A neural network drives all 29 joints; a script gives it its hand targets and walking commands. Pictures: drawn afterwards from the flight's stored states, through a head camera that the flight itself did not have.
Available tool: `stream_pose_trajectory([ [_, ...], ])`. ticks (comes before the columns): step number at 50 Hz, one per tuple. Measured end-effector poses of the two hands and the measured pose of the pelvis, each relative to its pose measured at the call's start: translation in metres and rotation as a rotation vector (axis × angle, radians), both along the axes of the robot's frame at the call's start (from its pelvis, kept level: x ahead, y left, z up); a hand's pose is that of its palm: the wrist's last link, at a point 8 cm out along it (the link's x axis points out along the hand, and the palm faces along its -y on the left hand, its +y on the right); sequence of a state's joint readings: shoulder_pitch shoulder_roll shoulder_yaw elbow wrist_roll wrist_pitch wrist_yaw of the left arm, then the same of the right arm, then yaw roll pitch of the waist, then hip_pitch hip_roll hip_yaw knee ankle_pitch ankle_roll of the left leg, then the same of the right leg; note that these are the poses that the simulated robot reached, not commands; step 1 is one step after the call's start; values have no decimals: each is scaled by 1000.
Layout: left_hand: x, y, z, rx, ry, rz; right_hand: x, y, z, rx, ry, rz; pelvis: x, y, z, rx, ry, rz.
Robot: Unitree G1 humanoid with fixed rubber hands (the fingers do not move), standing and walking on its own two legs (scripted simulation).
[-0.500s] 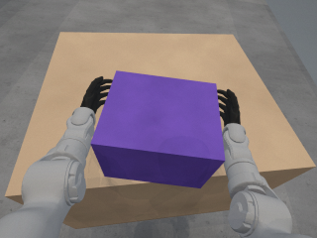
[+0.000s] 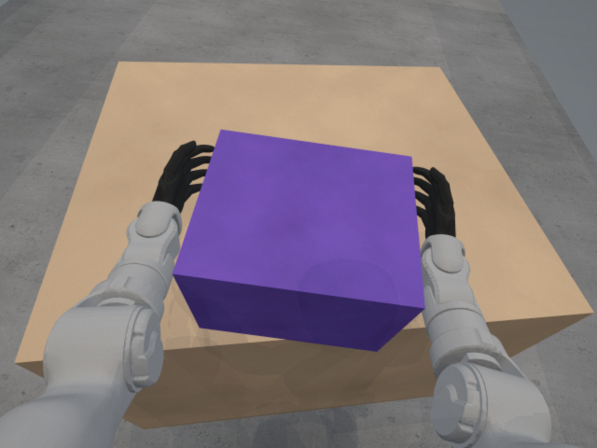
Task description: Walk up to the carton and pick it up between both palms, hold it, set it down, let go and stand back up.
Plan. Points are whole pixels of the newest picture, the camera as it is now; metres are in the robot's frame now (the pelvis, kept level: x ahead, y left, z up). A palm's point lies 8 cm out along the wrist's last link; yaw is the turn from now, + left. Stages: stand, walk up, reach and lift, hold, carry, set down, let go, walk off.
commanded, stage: reach and lift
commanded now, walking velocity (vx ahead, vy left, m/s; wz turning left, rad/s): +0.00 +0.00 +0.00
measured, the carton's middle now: (302, 245) +0.39 -0.02 +0.02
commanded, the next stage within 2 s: none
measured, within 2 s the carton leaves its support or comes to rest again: neither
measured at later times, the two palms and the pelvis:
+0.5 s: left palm (162, 198) +0.43 +0.16 +0.09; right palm (436, 229) +0.37 -0.20 +0.08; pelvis -0.02 -0.01 +0.00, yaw +1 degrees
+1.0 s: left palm (143, 187) +0.41 +0.18 +0.13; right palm (429, 221) +0.38 -0.19 +0.09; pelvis +0.01 +0.00 +0.01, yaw +2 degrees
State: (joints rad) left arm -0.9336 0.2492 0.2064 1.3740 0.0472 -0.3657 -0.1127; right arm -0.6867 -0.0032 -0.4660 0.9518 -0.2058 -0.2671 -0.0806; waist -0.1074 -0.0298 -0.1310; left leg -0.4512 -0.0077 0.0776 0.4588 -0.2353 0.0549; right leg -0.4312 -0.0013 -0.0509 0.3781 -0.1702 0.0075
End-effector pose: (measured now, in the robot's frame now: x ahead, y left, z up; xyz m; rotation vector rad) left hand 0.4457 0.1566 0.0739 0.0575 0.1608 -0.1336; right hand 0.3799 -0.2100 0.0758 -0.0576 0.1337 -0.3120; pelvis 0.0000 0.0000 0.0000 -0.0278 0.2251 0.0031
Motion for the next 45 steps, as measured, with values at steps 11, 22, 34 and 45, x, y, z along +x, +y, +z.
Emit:
stream_pose_trajectory([
  [11, -13, 2, 17, 20, -87, 0, -14, 3, 7, -22, -79, -2, -11, -5, 1, 4, -6, 10],
  [22, -21, 8, 18, 30, -87, 30, -11, 7, 7, -25, -80, 23, -18, -8, 2, 10, 5, 7],
  [34, -15, 6, 18, 68, -52, 43, -3, 7, 1, 25, -48, 26, -4, -8, 3, 3, 23, 4],
  [45, -24, 16, 47, 83, -98, 82, 0, 17, 13, 105, -103, 50, 8, -1, 5, -4, -68, 25],
])
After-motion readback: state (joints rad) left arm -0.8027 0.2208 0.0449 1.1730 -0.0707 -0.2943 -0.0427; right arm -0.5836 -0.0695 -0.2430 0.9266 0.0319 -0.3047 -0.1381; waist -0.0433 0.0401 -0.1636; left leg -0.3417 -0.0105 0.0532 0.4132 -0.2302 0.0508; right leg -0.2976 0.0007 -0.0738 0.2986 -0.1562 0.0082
